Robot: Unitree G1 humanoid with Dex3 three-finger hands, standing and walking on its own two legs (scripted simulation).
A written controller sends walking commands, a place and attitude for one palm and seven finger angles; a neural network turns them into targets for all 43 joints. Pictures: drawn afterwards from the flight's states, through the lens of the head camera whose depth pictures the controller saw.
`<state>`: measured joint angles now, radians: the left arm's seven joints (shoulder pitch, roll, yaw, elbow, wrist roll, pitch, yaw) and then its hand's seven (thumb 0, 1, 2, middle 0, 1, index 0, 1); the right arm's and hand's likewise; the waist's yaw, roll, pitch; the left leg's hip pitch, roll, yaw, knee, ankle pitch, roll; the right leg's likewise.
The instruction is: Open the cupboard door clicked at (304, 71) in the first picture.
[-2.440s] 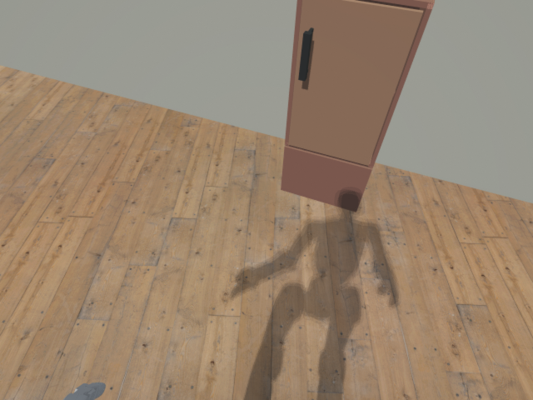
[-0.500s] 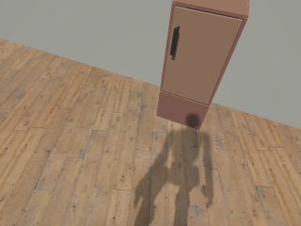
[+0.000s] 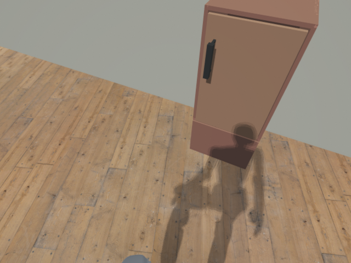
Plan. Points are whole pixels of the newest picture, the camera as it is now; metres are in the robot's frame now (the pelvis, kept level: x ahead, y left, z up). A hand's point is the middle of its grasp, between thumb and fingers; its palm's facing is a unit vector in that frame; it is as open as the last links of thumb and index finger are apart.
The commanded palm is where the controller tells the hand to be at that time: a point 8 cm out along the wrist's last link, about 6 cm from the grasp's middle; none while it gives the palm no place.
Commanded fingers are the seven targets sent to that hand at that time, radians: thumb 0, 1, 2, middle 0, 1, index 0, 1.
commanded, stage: turn to face it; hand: left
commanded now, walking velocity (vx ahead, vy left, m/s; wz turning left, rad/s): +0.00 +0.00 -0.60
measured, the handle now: (209, 59) +0.90 -0.12 -0.01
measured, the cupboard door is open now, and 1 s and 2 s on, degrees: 0 0 0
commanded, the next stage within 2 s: take the last steps up to it in 0.70 s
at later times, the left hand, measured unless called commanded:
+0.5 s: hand (106, 256) +0.17 +0.19 -0.16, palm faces -0.18 -0.96 -0.22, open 7.4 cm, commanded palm none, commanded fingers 0.00 0.90 0.90 -0.20 -0.30 -0.20 -0.30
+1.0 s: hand (129, 225) +0.25 +0.14 -0.17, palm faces -0.35 -0.92 -0.16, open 7.4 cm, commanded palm none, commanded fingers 0.00 0.90 0.90 -0.20 -0.30 -0.20 -0.30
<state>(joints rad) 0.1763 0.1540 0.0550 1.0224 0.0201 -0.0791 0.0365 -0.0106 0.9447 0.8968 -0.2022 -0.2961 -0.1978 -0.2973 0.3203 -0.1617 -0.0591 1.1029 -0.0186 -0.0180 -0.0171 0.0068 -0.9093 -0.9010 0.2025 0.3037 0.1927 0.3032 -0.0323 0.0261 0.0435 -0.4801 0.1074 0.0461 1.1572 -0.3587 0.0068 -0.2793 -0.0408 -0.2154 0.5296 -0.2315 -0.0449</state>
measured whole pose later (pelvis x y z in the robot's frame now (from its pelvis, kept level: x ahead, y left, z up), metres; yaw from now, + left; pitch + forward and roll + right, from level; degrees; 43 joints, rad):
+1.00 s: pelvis +0.12 +0.00 +0.00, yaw -23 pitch +0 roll -1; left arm 0.21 0.19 0.06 1.00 0.02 0.04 0.00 0.01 0.90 0.90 -0.20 -0.30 -0.20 -0.30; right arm 0.28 -0.15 -0.03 1.01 -0.03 -0.01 -0.02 0.00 -0.91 -0.90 0.20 0.30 0.19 0.30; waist -0.01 -0.03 0.01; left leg -0.23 0.06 0.09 0.56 -0.33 0.00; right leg -0.33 0.03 -0.03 0.69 -0.40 -0.02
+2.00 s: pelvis +0.30 -0.10 +0.00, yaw -25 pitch -1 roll -1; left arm 0.24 0.18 0.05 1.05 0.02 0.04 0.04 0.00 0.91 0.90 -0.20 -0.30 -0.19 -0.30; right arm 0.06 -0.12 -0.04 1.00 -0.01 0.01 -0.04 -0.01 -0.92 -0.90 0.21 0.30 0.20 0.30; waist 0.03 -0.02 0.11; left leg -0.31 0.07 0.17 0.49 -0.17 0.04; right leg -0.40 -0.04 -0.03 0.98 -0.50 0.04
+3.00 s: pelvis +0.25 -0.13 +0.00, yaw -24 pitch -1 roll -1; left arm 0.33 0.11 0.00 1.13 0.02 -0.02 0.03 0.01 0.90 0.90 -0.20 -0.30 -0.20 -0.30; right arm 0.34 -0.14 -0.01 1.06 -0.02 -0.01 -0.02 0.00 -0.91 -0.90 0.20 0.30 0.19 0.30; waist -0.01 0.02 0.00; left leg -0.22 0.03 0.03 0.54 -0.32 0.00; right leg -0.27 0.00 -0.09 0.50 -0.22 -0.03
